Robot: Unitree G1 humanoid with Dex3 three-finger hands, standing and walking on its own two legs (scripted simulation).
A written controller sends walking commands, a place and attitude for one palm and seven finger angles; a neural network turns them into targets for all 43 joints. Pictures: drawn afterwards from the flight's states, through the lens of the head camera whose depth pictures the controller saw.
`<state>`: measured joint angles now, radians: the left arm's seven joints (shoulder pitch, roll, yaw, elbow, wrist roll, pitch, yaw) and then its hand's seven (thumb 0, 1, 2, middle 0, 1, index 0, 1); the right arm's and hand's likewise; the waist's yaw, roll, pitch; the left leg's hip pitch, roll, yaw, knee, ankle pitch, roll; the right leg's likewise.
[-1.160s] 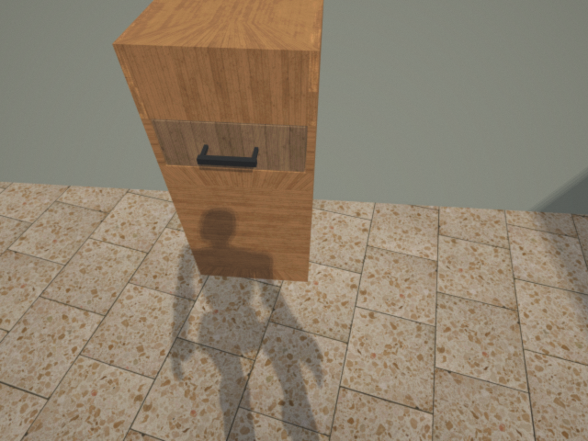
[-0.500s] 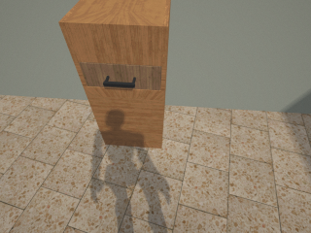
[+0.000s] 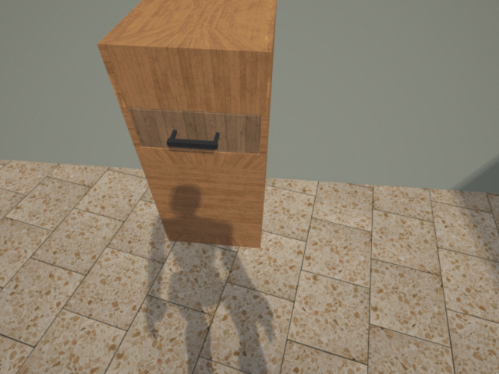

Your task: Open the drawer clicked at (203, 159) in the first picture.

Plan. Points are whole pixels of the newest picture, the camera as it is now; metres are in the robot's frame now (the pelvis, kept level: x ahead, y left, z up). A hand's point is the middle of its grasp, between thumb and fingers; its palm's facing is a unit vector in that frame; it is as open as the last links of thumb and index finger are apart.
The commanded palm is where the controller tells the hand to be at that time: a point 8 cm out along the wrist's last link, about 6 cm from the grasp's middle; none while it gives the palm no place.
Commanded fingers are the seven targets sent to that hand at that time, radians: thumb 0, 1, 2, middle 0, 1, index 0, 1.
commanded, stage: take the last steps up to it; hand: left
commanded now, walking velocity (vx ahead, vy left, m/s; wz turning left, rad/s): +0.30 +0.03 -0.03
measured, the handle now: (194, 139) +0.76 +0.21 -0.11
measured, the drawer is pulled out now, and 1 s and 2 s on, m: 0.00 0.00 0.00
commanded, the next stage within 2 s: come to a stop and stand still in 0.54 s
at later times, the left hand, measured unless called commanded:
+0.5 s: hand (171, 360) +0.18 +0.16 -0.17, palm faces +0.06 -0.97 -0.24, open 7.3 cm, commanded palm none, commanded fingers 0.00 0.90 0.90 -0.20 -0.30 -0.20 -0.30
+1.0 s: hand (180, 326) +0.24 +0.16 -0.17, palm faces +0.09 -0.97 -0.23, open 7.4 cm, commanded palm none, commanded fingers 0.00 0.90 0.90 -0.20 -0.30 -0.20 -0.30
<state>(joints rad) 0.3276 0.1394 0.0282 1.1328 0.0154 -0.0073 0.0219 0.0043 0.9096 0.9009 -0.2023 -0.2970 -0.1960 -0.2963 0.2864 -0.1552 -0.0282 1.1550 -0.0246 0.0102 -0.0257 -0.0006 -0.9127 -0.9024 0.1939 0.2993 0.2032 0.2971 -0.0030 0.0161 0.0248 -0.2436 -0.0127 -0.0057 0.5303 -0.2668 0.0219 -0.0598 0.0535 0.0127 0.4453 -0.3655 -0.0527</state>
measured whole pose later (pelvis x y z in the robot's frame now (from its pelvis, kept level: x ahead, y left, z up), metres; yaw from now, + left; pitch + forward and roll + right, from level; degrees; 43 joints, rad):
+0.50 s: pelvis +0.12 -0.03 -0.01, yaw +1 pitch -1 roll +0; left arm 0.20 0.17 0.07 1.01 0.02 -0.04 0.02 0.01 0.93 0.90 -0.20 -0.30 -0.19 -0.30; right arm 0.39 -0.14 -0.05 1.16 -0.02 0.01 -0.01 0.00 -0.91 -0.90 0.20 0.30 0.20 0.30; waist -0.03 0.03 0.07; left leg -0.37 0.05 0.04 0.99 -0.50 0.03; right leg -0.30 -0.03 -0.12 0.58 -0.27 -0.04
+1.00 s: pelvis +0.20 -0.03 +0.00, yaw +2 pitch -1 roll +1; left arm 0.18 0.16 0.06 1.04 0.02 0.01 0.04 0.01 0.91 0.90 -0.20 -0.30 -0.20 -0.30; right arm 0.16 -0.17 -0.07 1.04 0.00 0.05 -0.04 0.00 -0.92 -0.90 0.19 0.30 0.20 0.30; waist 0.01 -0.01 0.13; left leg -0.27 0.00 0.06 0.65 -0.40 -0.02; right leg -0.22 -0.05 -0.08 0.53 -0.29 -0.02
